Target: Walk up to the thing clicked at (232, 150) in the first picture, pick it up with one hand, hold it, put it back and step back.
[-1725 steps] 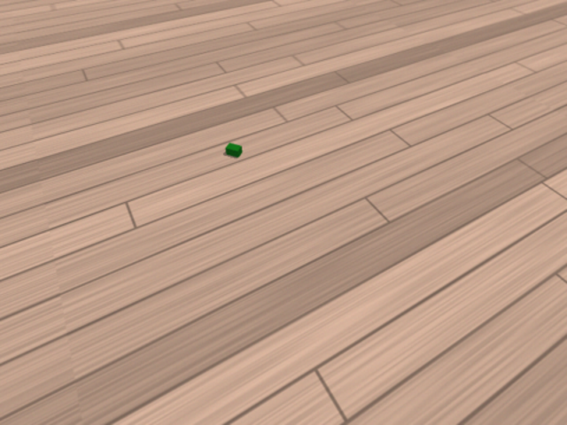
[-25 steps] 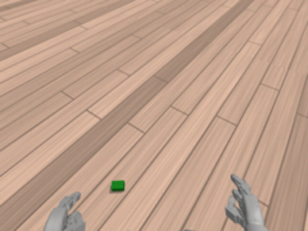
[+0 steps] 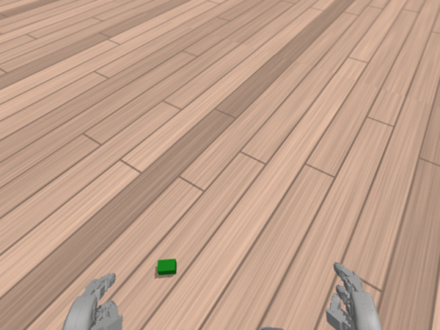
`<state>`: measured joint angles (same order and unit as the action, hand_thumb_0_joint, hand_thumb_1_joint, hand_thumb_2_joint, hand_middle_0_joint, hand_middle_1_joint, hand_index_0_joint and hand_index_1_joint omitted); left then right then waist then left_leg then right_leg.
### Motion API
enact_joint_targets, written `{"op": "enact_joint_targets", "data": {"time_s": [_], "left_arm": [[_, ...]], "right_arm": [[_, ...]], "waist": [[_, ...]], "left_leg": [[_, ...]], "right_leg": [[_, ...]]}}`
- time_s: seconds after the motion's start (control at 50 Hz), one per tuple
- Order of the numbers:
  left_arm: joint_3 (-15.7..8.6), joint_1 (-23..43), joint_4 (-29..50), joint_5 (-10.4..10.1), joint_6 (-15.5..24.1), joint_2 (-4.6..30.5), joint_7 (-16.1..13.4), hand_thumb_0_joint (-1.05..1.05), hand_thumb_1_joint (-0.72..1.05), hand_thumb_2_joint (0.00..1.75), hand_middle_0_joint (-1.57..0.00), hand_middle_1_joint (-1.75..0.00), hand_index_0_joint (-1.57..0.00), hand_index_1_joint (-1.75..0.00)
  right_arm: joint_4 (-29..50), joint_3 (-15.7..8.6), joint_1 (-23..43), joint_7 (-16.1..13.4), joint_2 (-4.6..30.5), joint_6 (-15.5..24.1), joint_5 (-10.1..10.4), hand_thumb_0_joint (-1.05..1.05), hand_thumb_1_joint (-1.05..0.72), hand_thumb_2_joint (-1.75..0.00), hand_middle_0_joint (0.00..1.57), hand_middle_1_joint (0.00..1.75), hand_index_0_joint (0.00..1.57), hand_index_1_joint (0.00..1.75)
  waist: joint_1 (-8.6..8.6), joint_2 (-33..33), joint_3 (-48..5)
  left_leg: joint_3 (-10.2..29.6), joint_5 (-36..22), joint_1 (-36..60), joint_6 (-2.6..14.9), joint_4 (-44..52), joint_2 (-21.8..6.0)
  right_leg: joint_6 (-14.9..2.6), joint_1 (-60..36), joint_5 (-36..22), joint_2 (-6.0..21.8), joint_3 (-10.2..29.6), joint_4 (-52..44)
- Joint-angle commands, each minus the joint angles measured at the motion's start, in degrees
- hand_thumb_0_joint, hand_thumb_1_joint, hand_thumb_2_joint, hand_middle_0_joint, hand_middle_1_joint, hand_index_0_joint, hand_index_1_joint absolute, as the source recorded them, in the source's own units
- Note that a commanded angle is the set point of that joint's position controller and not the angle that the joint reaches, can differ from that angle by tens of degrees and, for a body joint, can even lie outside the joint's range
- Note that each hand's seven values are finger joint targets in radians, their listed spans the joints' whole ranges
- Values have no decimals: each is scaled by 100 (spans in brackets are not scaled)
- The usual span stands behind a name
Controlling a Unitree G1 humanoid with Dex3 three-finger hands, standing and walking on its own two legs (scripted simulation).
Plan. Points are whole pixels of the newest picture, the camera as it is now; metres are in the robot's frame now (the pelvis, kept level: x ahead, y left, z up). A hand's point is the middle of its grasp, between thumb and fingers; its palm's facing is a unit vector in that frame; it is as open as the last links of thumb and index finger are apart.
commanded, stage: home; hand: left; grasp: from above
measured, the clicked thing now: (167, 267) +0.49 +0.21 -0.69
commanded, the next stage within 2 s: stand in 1.26 s
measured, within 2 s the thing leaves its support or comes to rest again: neither
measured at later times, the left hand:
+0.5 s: hand (120, 323) +0.16 +0.18 -0.05, palm faces +0.04 -0.98 -0.20, open 7.4 cm
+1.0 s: hand (118, 318) +0.17 +0.18 -0.05, palm faces +0.04 -0.98 -0.20, open 7.4 cm
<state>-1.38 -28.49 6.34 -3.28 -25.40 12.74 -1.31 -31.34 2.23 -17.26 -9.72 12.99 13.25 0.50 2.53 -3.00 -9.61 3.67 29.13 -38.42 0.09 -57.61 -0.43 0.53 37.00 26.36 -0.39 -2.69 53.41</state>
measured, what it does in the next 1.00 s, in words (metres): stands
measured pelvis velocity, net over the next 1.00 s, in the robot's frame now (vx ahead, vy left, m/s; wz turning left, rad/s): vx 0.01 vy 0.00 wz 0.00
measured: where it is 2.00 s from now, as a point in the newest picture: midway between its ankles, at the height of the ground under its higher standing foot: outside the picture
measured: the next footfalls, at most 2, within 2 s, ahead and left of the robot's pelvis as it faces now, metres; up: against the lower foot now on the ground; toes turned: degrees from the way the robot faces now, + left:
none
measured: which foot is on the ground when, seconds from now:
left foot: down 0.00-1.00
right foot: down 0.00-1.00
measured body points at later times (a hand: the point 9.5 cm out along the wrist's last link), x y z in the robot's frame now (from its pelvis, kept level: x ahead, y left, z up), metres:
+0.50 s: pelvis +0.00 +0.00 +0.00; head +0.02 +0.00 +0.45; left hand +0.16 +0.23 -0.03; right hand +0.16 -0.25 -0.06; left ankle +0.00 +0.11 -0.68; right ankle +0.00 -0.13 -0.68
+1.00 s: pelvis +0.01 +0.00 +0.00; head +0.03 +0.01 +0.45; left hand +0.16 +0.23 -0.03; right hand +0.17 -0.24 -0.07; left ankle +0.00 +0.11 -0.68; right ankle +0.00 -0.13 -0.68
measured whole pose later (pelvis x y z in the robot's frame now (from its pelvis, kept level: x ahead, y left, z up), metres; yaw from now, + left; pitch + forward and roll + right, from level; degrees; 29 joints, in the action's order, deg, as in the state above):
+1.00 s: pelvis +0.01 +0.00 +0.00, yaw +0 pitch +11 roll -3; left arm -1.2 -29.2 8.2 -3.2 -25.5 13.2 -1.4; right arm -30.5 1.9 -16.8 -9.7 12.9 13.0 0.6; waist 2.3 -2.8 -9.8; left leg 3.8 30.1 -39.1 0.2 -58.4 -0.4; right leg 0.7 37.6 27.2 -0.4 -2.8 54.0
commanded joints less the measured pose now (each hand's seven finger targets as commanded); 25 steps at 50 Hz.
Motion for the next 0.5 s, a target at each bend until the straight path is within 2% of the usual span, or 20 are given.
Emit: {"op": "enact_joint_targets", "data": {"time_s": [0.0,0.02,0.1,0.14,0.2,0.24,0.3,0.32,0.34,0.38,0.44,0.46,0.48], "left_arm": [[-406,201,1171,46,267,669,-16,0,90,90,-20,-30,-20,-30],[-330,122,1011,51,237,582,-3,0,90,90,-20,-30,-20,-30],[-401,201,1163,48,227,646,-1,0,90,90,-20,-30,-20,-30],[-347,129,1017,57,217,589,2,0,90,90,-20,-30,-20,-30],[-460,251,1212,58,255,713,-15,0,90,90,-20,-30,-20,-30],[-338,104,1073,64,223,592,-12,0,90,90,-20,-30,-20,-30],[-424,296,1269,64,243,719,-30,0,90,90,-20,-30,-20,-30],[-346,133,1015,74,213,597,-8,0,90,90,-20,-30,-20,-30],[-333,191,1160,69,220,620,-3,0,90,90,-20,-30,-20,-30],[-419,251,1287,66,250,699,-23,0,90,90,-20,-30,-20,-30],[-394,159,1218,66,233,664,-31,0,90,90,-20,-30,-20,-30],[-303,85,1169,56,236,573,-9,0,90,90,-20,-30,-20,-30],[-391,126,1265,56,249,653,-18,0,90,90,-20,-30,-20,-30]], "right_arm": [[981,-327,457,-103,702,342,-2,0,-90,-90,20,30,20,30],[962,-320,470,-104,696,351,-7,0,-90,-90,20,30,20,30],[975,-328,466,-104,685,363,1,0,-90,-90,20,30,20,30],[982,-307,479,-111,661,367,-3,0,-90,-90,20,30,20,30],[972,-345,446,-131,683,370,-5,0,-90,-90,20,30,20,30],[992,-318,460,-135,662,382,-2,0,-90,-90,20,30,20,30],[974,-322,478,-143,671,391,-7,0,-90,-90,20,30,20,30],[954,-315,477,-134,662,396,-6,0,-90,-90,20,30,20,30],[969,-315,475,-133,656,398,-3,0,-90,-90,20,30,20,30],[958,-331,459,-146,670,392,12,0,-90,-90,20,30,20,30],[977,-337,468,-137,684,395,9,0,-90,-90,20,30,20,30],[960,-318,456,-131,657,395,2,0,-90,-90,20,30,20,30],[951,-342,439,-131,673,383,-1,0,-90,-90,20,30,20,30]], "waist": [[-25,29,-293],[-26,62,-275],[-24,-7,-356],[-36,92,-226],[-13,91,-419],[6,184,-361],[-9,117,-301],[2,98,-278],[0,1,-294],[-34,9,-273],[-33,64,-303],[-1,-25,-396],[-38,-122,-502]], "left_leg": [[-39,-1210,359,78,1030,72],[-13,-1180,339,74,1053,63],[-34,-1178,375,71,1039,65],[-43,-1128,292,84,1016,71],[-113,-1258,403,98,918,83],[-138,-1265,357,119,869,101],[-118,-1003,291,115,943,105],[-104,-994,304,105,980,92],[-101,-996,302,99,992,89],[-77,-1059,334,88,1000,70],[-84,-1145,346,99,969,74],[-48,-1290,408,70,981,64],[-51,-1449,454,51,966,54]], "right_leg": [[-89,-338,-952,-118,-97,-834],[-90,-319,-916,-125,-108,-832],[-89,-357,-910,-112,-93,-833],[-66,-310,-876,-121,-104,-858],[-60,-375,-1016,-102,-61,-868],[-45,-352,-1063,-76,-33,-908],[-46,-336,-822,-80,-41,-937],[-59,-321,-800,-91,-50,-918],[-64,-294,-809,-92,-49,-901],[-70,-300,-826,-104,-77,-860],[-76,-321,-916,-104,-73,-855],[-90,-362,-1004,-111,-79,-791],[-103,-376,-1122,-119,-84,-746]]}}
